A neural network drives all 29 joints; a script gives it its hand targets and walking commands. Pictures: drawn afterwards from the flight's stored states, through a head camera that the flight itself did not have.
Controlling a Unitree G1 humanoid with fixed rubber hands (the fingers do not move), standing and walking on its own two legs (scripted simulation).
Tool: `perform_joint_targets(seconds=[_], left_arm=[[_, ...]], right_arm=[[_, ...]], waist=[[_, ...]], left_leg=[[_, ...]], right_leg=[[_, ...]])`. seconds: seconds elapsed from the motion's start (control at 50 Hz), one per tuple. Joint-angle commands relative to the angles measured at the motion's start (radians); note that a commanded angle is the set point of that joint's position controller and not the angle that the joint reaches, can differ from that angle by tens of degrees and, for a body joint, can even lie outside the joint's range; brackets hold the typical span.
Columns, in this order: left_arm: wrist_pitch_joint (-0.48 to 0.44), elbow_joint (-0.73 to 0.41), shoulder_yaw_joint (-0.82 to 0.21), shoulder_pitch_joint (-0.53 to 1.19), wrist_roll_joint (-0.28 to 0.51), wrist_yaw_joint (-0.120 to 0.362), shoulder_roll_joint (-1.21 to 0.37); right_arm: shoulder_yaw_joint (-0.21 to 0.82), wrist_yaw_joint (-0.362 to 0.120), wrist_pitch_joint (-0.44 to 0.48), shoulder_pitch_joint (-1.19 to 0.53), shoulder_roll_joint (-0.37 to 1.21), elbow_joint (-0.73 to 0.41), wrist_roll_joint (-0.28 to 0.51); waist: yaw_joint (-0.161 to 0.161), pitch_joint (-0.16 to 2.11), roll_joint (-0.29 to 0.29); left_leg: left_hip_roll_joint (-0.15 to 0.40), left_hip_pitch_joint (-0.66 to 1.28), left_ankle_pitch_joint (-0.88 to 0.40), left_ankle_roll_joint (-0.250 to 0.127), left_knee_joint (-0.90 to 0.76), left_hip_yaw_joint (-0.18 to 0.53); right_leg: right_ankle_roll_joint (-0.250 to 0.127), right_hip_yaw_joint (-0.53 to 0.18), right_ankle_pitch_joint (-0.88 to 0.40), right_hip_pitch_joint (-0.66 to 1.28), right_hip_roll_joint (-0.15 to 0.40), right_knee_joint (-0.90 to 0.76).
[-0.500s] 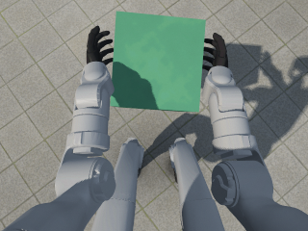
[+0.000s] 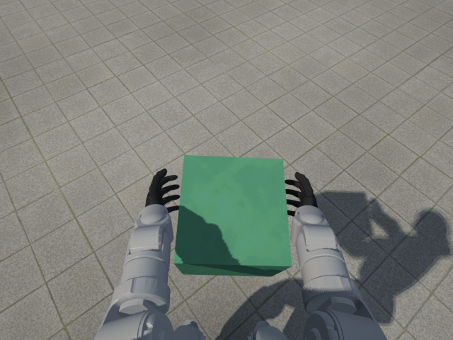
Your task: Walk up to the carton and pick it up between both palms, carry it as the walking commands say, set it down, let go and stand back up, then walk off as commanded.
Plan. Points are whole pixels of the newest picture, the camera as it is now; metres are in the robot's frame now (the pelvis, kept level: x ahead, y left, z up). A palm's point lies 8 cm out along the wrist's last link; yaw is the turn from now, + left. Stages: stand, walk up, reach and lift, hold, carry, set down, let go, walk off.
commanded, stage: reach and lift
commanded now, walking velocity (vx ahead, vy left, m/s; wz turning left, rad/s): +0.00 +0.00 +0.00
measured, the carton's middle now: (230, 219) +0.37 +0.00 -0.10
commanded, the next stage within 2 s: hold in 1.86 s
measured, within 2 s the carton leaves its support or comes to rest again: neither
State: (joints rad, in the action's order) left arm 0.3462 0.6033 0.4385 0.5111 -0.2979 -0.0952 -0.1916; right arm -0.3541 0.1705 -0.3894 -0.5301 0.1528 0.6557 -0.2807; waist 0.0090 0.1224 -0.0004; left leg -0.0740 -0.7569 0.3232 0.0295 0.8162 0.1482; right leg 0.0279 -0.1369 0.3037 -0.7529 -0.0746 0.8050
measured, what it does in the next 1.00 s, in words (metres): stands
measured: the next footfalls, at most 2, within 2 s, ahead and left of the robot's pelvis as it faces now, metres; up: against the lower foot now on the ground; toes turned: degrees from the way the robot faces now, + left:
none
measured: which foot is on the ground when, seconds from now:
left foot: down 0.00-1.00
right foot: down 0.00-1.00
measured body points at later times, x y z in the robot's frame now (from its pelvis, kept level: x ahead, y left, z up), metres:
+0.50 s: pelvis +0.03 -0.01 +0.04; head +0.02 -0.01 +0.49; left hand +0.35 +0.14 +0.04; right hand +0.34 -0.16 +0.04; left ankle +0.04 +0.13 -0.70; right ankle +0.04 -0.13 -0.70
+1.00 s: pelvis +0.01 +0.00 +0.04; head -0.06 +0.00 +0.49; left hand +0.33 +0.14 +0.09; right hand +0.32 -0.14 +0.08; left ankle +0.04 +0.13 -0.70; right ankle +0.04 -0.13 -0.70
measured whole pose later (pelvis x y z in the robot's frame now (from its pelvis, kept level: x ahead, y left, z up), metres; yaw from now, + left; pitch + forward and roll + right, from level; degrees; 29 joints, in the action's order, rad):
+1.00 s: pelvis +0.01 +0.00 +0.04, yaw +0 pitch -6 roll +0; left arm 0.68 0.53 0.39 0.47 -0.31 -0.15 -0.20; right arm -0.30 0.17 -0.73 -0.44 0.19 0.53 -0.32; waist 0.00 0.07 0.00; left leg -0.04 -0.16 0.21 0.02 0.47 0.15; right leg 0.01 -0.13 0.21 -0.15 -0.05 0.46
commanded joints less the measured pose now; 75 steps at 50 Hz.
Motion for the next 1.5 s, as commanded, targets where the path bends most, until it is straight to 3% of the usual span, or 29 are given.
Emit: perform_joint_targets(seconds=[0.0, 0.06, 0.08, 0.1, 0.18, 0.26, 0.28, 0.36, 0.4, 0.42, 0.48, 0.5, 0.56, 0.58, 0.64, 0.66, 0.72, 0.76, 0.78, 0.8, 0.82, 0.86, 0.94, 1.02, 1.06, 1.16, 1.26, 1.34, 1.48], left_arm=[[-0.009, 0.019, -0.681, 0.476, 0.164, 0.289, -1.08], [-0.009, -0.042, -0.731, 0.443, 0.19, 0.283, -1.062], [-0.007, -0.033, -0.739, 0.448, 0.202, 0.283, -1.066], [-0.013, -0.046, -0.729, 0.449, 0.204, 0.288, -1.085], [0.026, 0.006, -0.733, 0.329, 0.194, 0.302, -1.117], [0.044, -0.038, -0.733, 0.352, 0.227, 0.319, -1.081], [0.064, -0.028, -0.725, 0.305, 0.216, 0.322, -1.091], [0.107, -0.083, -0.762, 0.32, 0.246, 0.336, -1.073], [0.127, -0.141, -0.765, 0.342, 0.259, 0.347, -1.06], [0.145, -0.149, -0.767, 0.333, 0.252, 0.351, -1.065], [0.182, -0.135, -0.766, 0.371, 0.267, 0.354, -1.033], [0.188, -0.186, -0.776, 0.396, 0.276, 0.359, -1.032], [0.224, -0.117, -0.725, 0.399, 0.263, 0.366, -1.006], [0.223, -0.132, -0.722, 0.391, 0.26, 0.37, -1.009], [0.245, -0.148, -0.744, 0.476, 0.294, 0.378, -1.021], [0.24, -0.207, -0.79, 0.52, 0.33, 0.382, -1.029], [0.277, -0.152, -0.763, 0.518, 0.317, 0.379, -1.032], [0.292, -0.139, -0.74, 0.488, 0.31, 0.375, -1.046], [0.298, -0.152, -0.732, 0.506, 0.31, 0.379, -1.036], [0.309, -0.095, -0.704, 0.483, 0.295, 0.38, -1.045], [0.309, -0.107, -0.706, 0.549, 0.308, 0.381, -1.054], [0.321, -0.049, -0.628, 0.544, 0.285, 0.382, -1.035], [0.324, 0.019, -0.537, 0.611, 0.243, 0.377, -1.029], [0.308, -0.01, -0.583, 0.683, 0.273, 0.371, -1.08], [0.317, 0.019, -0.575, 0.643, 0.266, 0.367, -1.103], [0.323, 0.025, -0.554, 0.608, 0.245, 0.35, -1.106], [0.316, -0.084, -0.586, 0.541, 0.252, 0.345, -1.055], [0.324, -0.128, -0.666, 0.477, 0.287, 0.35, -1.086], [0.349, -0.223, -0.715, 0.43, 0.294, 0.35, -1.043]], right_arm=[[0.563, -0.39, 0.069, -0.575, 1.027, -0.098, 0.184], [0.65, -0.394, 0.062, -0.532, 1.072, -0.166, 0.228], [0.611, -0.391, 0.06, -0.464, 1.021, -0.109, 0.196], [0.646, -0.39, 0.062, -0.511, 1.05, -0.153, 0.218], [0.722, -0.392, 0.039, -0.515, 1.046, -0.248, 0.242], [0.708, -0.39, 0.003, -0.468, 1.044, -0.232, 0.235], [0.718, -0.394, -0.01, -0.448, 1.057, -0.244, 0.253], [0.722, -0.394, -0.055, -0.41, 1.066, -0.249, 0.27], [0.706, -0.393, -0.085, -0.389, 1.068, -0.257, 0.267], [0.719, -0.394, -0.098, -0.397, 1.09, -0.261, 0.277], [0.683, -0.392, -0.139, -0.418, 1.081, -0.236, 0.289], [0.736, -0.397, -0.147, -0.466, 1.131, -0.289, 0.319], [0.678, -0.393, -0.179, -0.476, 1.117, -0.226, 0.303], [0.694, -0.391, -0.183, -0.487, 1.14, -0.254, 0.311], [0.653, -0.388, -0.202, -0.504, 1.117, -0.241, 0.298], [0.706, -0.387, -0.2, -0.529, 1.168, -0.297, 0.327], [0.654, -0.392, -0.225, -0.525, 1.111, -0.267, 0.308], [0.681, -0.396, -0.24, -0.545, 1.118, -0.302, 0.323], [0.673, -0.393, -0.244, -0.571, 1.108, -0.311, 0.321], [0.677, -0.398, -0.247, -0.612, 1.09, -0.322, 0.329], [0.639, -0.399, -0.25, -0.629, 1.08, -0.305, 0.311], [0.601, -0.401, -0.268, -0.64, 1.085, -0.242, 0.292], [0.515, -0.426, -0.27, -0.714, 1.07, -0.138, 0.264], [0.493, -0.429, -0.236, -0.781, 1.03, -0.171, 0.266], [0.513, -0.429, -0.243, -0.796, 1.04, -0.193, 0.27], [0.464, -0.441, -0.252, -0.715, 1.005, -0.139, 0.236], [0.548, -0.432, -0.265, -0.635, 1.089, -0.206, 0.27], [0.627, -0.417, -0.264, -0.601, 1.087, -0.326, 0.303], [0.678, -0.411, -0.294, -0.563, 1.052, -0.419, 0.324]], waist=[[0.03, 0.635, -0.014], [-0.007, 0.668, -0.002], [0.027, 0.613, -0.014], [-0.011, 0.625, -0.028], [-0.048, 0.637, -0.012], [-0.007, 0.571, 0.036], [-0.031, 0.557, 0.024], [-0.02, 0.48, 0.013], [0.011, 0.428, 0.037], [-0.011, 0.414, 0.006], [-0.003, 0.275, -0.017], [-0.038, 0.335, 0.001], [-0.027, 0.24, -0.01], [-0.036, 0.254, 0.004], [0.01, 0.219, -0.019], [0.009, 0.362, 0.022], [0.016, 0.346, -0.025], [-0.011, 0.342, -0.002], [0.0, 0.325, 0.005], [-0.031, 0.301, -0.019], [0.011, 0.276, -0.019], [-0.006, 0.19, 0.026], [-0.031, 0.141, -0.004], [-0.011, 0.22, -0.07], [-0.025, 0.249, -0.023], [0.007, 0.229, -0.048], [-0.039, 0.27, 0.04], [-0.036, 0.306, 0.023], [-0.027, 0.216, -0.002]], left_leg=[[-0.029, 0.419, -0.447, 0.006, -0.173, -0.064], [-0.03, 0.449, -0.477, 0.002, -0.196, -0.075], [-0.027, 0.477, -0.495, 0.01, -0.197, -0.061], [-0.03, 0.46, -0.476, 0.005, -0.206, -0.067], [-0.038, 0.514, -0.485, 0.004, -0.249, -0.08], [-0.028, 0.54, -0.477, -0.008, -0.279, -0.066], [-0.031, 0.556, -0.484, -0.007, -0.288, -0.077], [-0.027, 0.561, -0.453, -0.009, -0.326, -0.082], [-0.032, 0.579, -0.427, -0.015, -0.335, -0.077], [-0.035, 0.574, -0.395, -0.017, -0.348, -0.082], [-0.027, 0.539, -0.271, -0.017, -0.368, -0.084], [-0.029, 0.57, -0.265, -0.022, -0.372, -0.095], [-0.03, 0.54, -0.193, -0.022, -0.382, -0.104], [-0.026, 0.549, -0.194, -0.03, -0.385, -0.099], [-0.026, 0.553, -0.211, -0.016, -0.387, -0.105], [-0.021, 0.623, -0.272, -0.02, -0.382, -0.099], [-0.026, 0.613, -0.281, -0.01, -0.391, -0.103], [-0.022, 0.638, -0.3, -0.015, -0.41, -0.097], [-0.026, 0.629, -0.278, -0.014, -0.411, -0.1], [-0.021, 0.618, -0.252, -0.012, -0.417, -0.101], [-0.023, 0.618, -0.201, -0.006, -0.424, -0.097], [-0.019, 0.612, -0.132, -0.017, -0.451, -0.101], [-0.012, 0.568, 0.023, -0.021, -0.472, -0.109], [0.011, 0.584, -0.038, 0.005, -0.472, -0.092], [-0.003, 0.613, -0.104, 0.001, -0.448, -0.102], [0.008, 0.643, -0.139, 0.008, -0.46, -0.087], [-0.008, 0.695, -0.293, -0.013, -0.445, -0.095], [-0.018, 0.737, -0.363, -0.01, -0.435, -0.083], [-0.012, 0.705, -0.24, -0.014, -0.447, -0.071]], right_leg=[[-0.006, 0.104, -0.383, 0.38, -0.061, -0.132], [0.005, 0.072, -0.457, 0.462, -0.048, -0.161], [-0.004, 0.068, -0.454, 0.425, -0.046, -0.171], [-0.006, 0.058, -0.443, 0.452, -0.044, -0.177], [0.001, 0.072, -0.452, 0.524, -0.05, -0.215], [0.003, 0.068, -0.465, 0.541, -0.036, -0.259], [0.006, 0.073, -0.465, 0.555, -0.039, -0.266], [0.002, 0.068, -0.467, 0.602, -0.033, -0.301], [0.005, 0.071, -0.44, 0.606, -0.031, -0.324], [0.001, 0.073, -0.413, 0.624, -0.024, -0.338], [-0.004, 0.073, -0.289, 0.596, -0.018, -0.356], [0.008, 0.079, -0.277, 0.633, -0.016, -0.371], [0.008, 0.085, -0.203, 0.622, -0.01, -0.387], [0.01, 0.076, -0.213, 0.637, -0.005, -0.39], [0.004, 0.083, -0.234, 0.625, -0.007, -0.396], [0.012, 0.081, -0.304, 0.703, -0.015, -0.389], [0.003, 0.077, -0.32, 0.729, -0.007, -0.397], [0.005, 0.075, -0.327, 0.749, -0.004, -0.409], [0.01, 0.071, -0.31, 0.755, -0.003, -0.414], [0.005, 0.066, -0.281, 0.752, 0.003, -0.42], [0.0, 0.077, -0.223, 0.722, -0.007, -0.426], [0.003, 0.086, -0.121, 0.687, -0.006, -0.45], [-0.008, 0.095, 0.03, 0.66, -0.008, -0.445], [-0.017, 0.1, -0.082, 0.682, -0.016, -0.397], [-0.013, 0.097, -0.107, 0.695, -0.022, -0.403], [-0.023, 0.092, -0.153, 0.679, -0.018, -0.4], [-0.003, 0.08, -0.271, 0.727, -0.014, -0.408], [-0.003, 0.072, -0.335, 0.732, -0.015, -0.414], [-0.01, 0.069, -0.216, 0.717, -0.016, -0.428]])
